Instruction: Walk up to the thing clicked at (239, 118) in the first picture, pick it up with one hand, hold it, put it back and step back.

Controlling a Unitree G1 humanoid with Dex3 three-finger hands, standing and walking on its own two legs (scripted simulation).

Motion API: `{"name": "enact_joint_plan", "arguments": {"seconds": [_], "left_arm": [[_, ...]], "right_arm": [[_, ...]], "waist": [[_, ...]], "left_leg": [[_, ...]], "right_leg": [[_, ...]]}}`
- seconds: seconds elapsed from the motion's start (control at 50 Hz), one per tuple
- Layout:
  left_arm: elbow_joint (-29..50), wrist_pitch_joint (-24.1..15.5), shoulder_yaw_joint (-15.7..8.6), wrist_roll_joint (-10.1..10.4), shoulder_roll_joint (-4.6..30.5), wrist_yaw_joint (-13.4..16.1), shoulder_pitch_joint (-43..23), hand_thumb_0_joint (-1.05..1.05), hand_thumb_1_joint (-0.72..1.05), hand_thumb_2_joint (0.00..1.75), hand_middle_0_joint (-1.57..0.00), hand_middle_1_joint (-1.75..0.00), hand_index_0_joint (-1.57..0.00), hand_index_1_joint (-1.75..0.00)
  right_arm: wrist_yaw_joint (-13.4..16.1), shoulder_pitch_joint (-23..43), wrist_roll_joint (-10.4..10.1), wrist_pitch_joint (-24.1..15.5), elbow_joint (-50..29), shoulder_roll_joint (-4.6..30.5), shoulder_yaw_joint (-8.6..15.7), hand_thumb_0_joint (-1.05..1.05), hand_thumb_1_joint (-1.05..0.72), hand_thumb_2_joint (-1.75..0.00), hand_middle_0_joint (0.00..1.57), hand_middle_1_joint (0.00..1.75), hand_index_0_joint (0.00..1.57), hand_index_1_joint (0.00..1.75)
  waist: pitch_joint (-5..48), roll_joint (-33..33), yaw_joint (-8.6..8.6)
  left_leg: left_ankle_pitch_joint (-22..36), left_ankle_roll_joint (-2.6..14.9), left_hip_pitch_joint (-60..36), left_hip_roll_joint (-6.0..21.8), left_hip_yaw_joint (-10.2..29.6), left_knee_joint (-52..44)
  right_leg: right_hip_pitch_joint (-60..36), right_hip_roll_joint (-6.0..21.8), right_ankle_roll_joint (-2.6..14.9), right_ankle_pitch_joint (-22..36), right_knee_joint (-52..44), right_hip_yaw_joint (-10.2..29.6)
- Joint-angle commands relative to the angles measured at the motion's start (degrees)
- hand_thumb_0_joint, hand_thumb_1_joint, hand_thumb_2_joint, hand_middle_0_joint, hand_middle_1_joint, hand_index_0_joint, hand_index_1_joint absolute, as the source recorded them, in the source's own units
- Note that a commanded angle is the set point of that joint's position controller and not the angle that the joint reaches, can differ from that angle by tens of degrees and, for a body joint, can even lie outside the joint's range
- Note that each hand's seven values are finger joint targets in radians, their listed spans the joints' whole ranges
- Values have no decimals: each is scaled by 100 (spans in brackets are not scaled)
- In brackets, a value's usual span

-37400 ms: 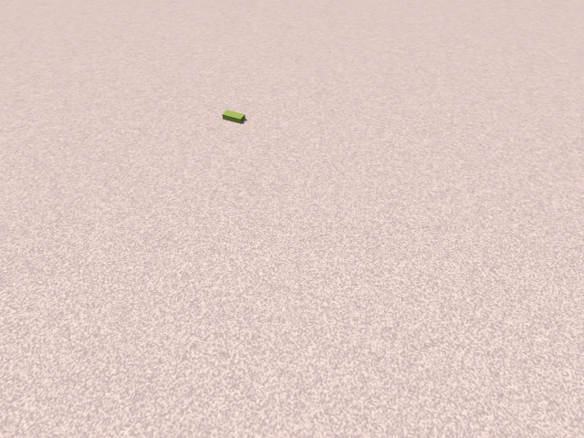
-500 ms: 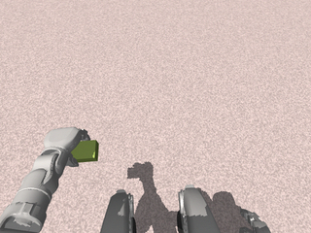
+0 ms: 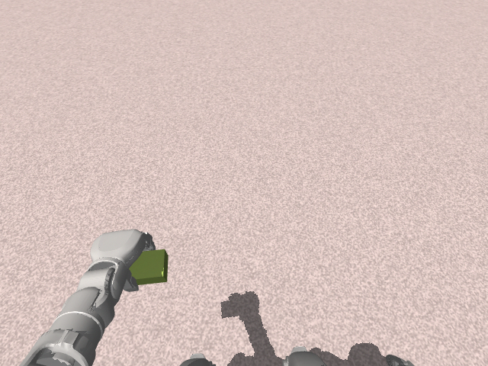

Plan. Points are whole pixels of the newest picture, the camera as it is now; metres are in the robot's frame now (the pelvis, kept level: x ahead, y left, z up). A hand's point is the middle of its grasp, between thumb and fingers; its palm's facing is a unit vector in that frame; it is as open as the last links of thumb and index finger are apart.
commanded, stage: lift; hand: left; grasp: from above
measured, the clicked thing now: (133, 268) +0.34 +0.23 -0.12
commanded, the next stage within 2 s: hold in 0.06 s
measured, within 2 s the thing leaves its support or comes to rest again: neither
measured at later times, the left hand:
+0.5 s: hand (122, 252) +0.34 +0.22 -0.03, palm faces -0.47 -0.05 -0.88, open 8.4 cm
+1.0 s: hand (121, 258) +0.31 +0.21 -0.01, palm faces -0.48 -0.04 -0.88, open 8.4 cm
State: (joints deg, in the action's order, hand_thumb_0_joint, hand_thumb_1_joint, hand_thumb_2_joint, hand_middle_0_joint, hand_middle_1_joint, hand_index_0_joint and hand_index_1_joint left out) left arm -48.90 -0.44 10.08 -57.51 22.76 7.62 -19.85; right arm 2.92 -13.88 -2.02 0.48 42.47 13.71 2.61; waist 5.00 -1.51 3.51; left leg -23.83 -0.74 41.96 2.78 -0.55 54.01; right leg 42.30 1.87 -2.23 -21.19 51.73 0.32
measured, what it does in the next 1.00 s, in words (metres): stands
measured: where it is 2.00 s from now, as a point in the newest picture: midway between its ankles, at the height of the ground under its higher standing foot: outside the picture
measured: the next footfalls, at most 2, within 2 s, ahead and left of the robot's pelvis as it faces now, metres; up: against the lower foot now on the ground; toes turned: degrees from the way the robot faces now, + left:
none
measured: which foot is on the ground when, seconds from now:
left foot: down 0.00-1.00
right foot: down 0.00-1.00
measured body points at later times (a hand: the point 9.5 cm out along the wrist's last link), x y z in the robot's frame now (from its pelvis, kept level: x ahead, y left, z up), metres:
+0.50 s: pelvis +0.03 +0.00 +0.03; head +0.06 -0.01 +0.48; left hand +0.36 +0.22 +0.02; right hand +0.14 -0.27 -0.09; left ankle +0.03 +0.13 -0.69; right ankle +0.04 -0.15 -0.69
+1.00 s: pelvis +0.02 -0.01 +0.04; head +0.04 -0.03 +0.49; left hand +0.33 +0.21 +0.04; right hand +0.14 -0.27 -0.08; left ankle +0.03 +0.13 -0.69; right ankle +0.04 -0.15 -0.69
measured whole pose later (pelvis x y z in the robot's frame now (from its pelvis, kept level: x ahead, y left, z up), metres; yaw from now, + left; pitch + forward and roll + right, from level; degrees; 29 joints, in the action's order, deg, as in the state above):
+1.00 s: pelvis +0.02 -0.01 +0.04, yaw -1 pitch +3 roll +0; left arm -40.6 -1.3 12.2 -57.4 22.6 0.4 -14.4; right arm 2.8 -11.7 -2.9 5.5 39.5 14.3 2.8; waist 2.1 -2.1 0.7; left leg -16.8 -1.1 20.3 2.2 -2.3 33.7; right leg 22.4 2.1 -1.8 -15.4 34.4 1.2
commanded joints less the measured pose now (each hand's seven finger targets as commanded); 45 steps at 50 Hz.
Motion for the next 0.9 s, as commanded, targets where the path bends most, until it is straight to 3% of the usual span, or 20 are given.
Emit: {"name": "enact_joint_plan", "arguments": {"seconds": [0.0, 0.12, 0.16, 0.22, 0.24, 0.3, 0.36, 0.4, 0.44, 0.5, 0.6, 0.64, 0.66, 0.68, 0.7, 0.76, 0.78, 0.8, 0.84, 0.88], "left_arm": [[1023, 15, -418, 21, 1144, 241, -1744, 0, 70, 41, -103, -39, -106, -36], [1122, -8, -358, 15, 1128, 141, -1682, 0, 70, 43, -105, -38, -107, -36], [1184, -22, -438, 7, 1217, 129, -1669, 0, 69, 39, -103, -37, -106, -34], [1250, -45, -320, -65, 1128, 42, -1714, 0, 70, 38, -103, -37, -106, -33], [1358, -67, -420, -57, 1254, 18, -1729, 0, 70, 38, -103, -36, -106, -33], [1429, -99, -333, -40, 1139, -81, -1689, 0, 70, 43, -105, -36, -107, -34], [1464, -94, -471, -36, 1289, -113, -1602, 0, 72, 45, -105, -37, -108, -35], [1499, -79, -296, -45, 1070, -161, -1548, 0, 72, 45, -106, -37, -108, -35], [1557, -78, -443, -58, 1277, -195, -1544, 0, 72, 45, -106, -36, -108, -34], [1592, -79, -325, -74, 1138, -275, -1483, 0, 70, 45, -104, -37, -106, -35], [1728, -66, -433, -53, 1284, -341, -1479, 0, 71, 46, -106, -34, -107, -33], [1836, -70, -312, -53, 1151, -364, -1513, 0, 70, 43, -104, -35, -106, -33], [1911, -77, -434, -19, 1282, -359, -1587, 0, 71, 42, -104, -36, -107, -33], [1668, -57, -428, -42, 1248, -379, -1343, 0, 69, 43, -103, -35, -105, -33], [1994, -89, -426, -12, 1274, -393, -1560, 0, 69, 43, -103, -36, -105, -34], [1908, -74, -385, -24, 1225, -429, -1432, 0, 70, 42, -104, -36, -106, -34], [1890, -78, -348, -12, 1184, -437, -1499, 0, 71, 42, -104, -36, -106, -34], [1970, -93, -438, 26, 1297, -443, -1519, 0, 71, 41, -103, -38, -106, -35], [1918, -96, -336, 27, 1149, -471, -1326, 0, 71, 44, -105, -37, -107, -34], [1928, -95, -429, -3, 1283, -469, -1379, 0, 71, 43, -104, -37, -107, -35]], "right_arm": [[46, -51, 0, -174, -543, 831, 272, 0, -89, -89, 20, 30, 20, 30], [36, 12, -20, -108, -553, 839, 308, 0, -89, -89, 20, 30, 20, 30], [30, -3, -18, -84, -570, 849, 325, 0, -89, -89, 20, 30, 20, 30], [19, 32, -28, -36, -610, 853, 324, 0, -89, -89, 20, 30, 20, 30], [23, 22, -33, -19, -612, 878, 346, 0, -89, -89, 20, 30, 20, 30], [8, 76, -37, 23, -653, 869, 333, 0, -89, -89, 20, 30, 20, 30], [7, 95, -43, 62, -693, 879, 344, 0, -89, -89, 20, 30, 20, 30], [-5, 143, -50, 86, -741, 860, 333, 0, -89, -89, 20, 30, 20, 30], [0, 125, -53, 122, -750, 908, 361, 0, -89, -89, 20, 30, 20, 30], [-9, 199, -59, 150, -810, 866, 331, 0, -89, -89, 20, 30, 20, 30], [4, 309, -77, 204, -890, 881, 328, 0, -89, -89, 20, 30, 20, 30], [2, 289, -69, 218, -900, 870, 314, 0, -89, -89, 20, 30, 20, 30], [2, 312, -83, 226, -923, 891, 326, 0, -89, -89, 20, 30, 20, 30], [8, 307, -86, 236, -904, 876, 311, 0, -89, -89, 20, 30, 20, 30], [10, 334, -85, 241, -937, 880, 317, 0, -89, -89, 20, 30, 20, 30], [24, 446, -93, 253, -965, 868, 293, 0, -89, -89, 20, 30, 20, 30], [23, 410, -86, 255, -959, 869, 290, 0, -89, -89, 20, 30, 20, 30], [26, 447, -89, 253, -966, 873, 287, 0, -89, -89, 20, 30, 20, 30], [26, 510, -97, 245, -1026, 850, 264, 0, -89, -89, 20, 30, 20, 30], [45, 536, -91, 256, -1015, 850, 261, 0, -89, -89, 20, 30, 20, 30]], "waist": [[1732, -160, -36], [1712, -105, -68], [1744, -110, -110], [1616, -110, -105], [1719, -144, -145], [1626, -90, -123], [1680, -69, -201], [1525, -103, -146], [1571, -99, -219], [1456, -36, -197], [1501, -83, -244], [1416, -70, -224], [1439, -102, -257], [1327, 23, -255], [1451, -44, -273], [1312, -21, -284], [1276, 39, -210], [1269, -1, -282], [1137, 10, -286], [1253, 43, -291]], "left_leg": [[1246, 49, -1465, -286, 74, -1108], [1698, 40, -1896, -296, 21, -1389], [1825, 32, -2010, -307, 19, -1469], [1988, 36, -2116, -309, -16, -1576], [2075, 33, -2217, -311, -33, -1605], [2178, 35, -2338, -318, -41, -1696], [2301, 44, -2416, -334, -81, -1765], [2358, 44, -2445, -339, -95, -1812], [2468, 42, -2538, -315, -95, -1859], [2390, 62, -2546, -343, -107, -1942], [2435, 78, -2698, -361, -155, -2042], [2447, 82, -2687, -345, -143, -2091], [2361, 79, -2716, -347, -148, -2130], [2344, 94, -2655, -348, -142, -2142], [2338, 94, -2751, -351, -151, -2176], [2245, 100, -2792, -346, -167, -2254], [2195, 114, -2749, -344, -167, -2254], [2096, 106, -2753, -342, -159, -2305], [1944, 104, -2767, -348, -159, -2384], [2018, 122, -2838, -355, -180, -2376]], "right_leg": [[-1166, -330, 244, 980, -1049, -74], [-1507, -336, 240, 1356, -1298, -92], [-1697, -340, 239, 1444, -1370, -94], [-1741, -338, 245, 1589, -1465, -100], [-1857, -342, 247, 1668, -1490, -96], [-1932, -336, 239, 1754, -1581, -104], [-2159, -338, 230, 1902, -1651, -88], [-2100, -323, 233, 1961, -1679, -84], [-2159, -340, 241, 2005, -1712, -105], [-2240, -326, 229, 1988, -1784, -84], [-2429, -306, 210, 2053, -1886, -70], [-2413, -318, 216, 2059, -1909, -81], [-2462, -314, 217, 1965, -1951, -72], [-2468, -320, 215, 1960, -1966, -75], [-2489, -312, 213, 1962, -1984, -60], [-2480, -313, 213, 1857, -2068, -60], [-2469, -319, 201, 1839, -2088, -52], [-2525, -316, 204, 1717, -2124, -64], [-2477, -308, 218, 1542, -2186, -60], [-2544, -304, 203, 1628, -2212, -39]]}}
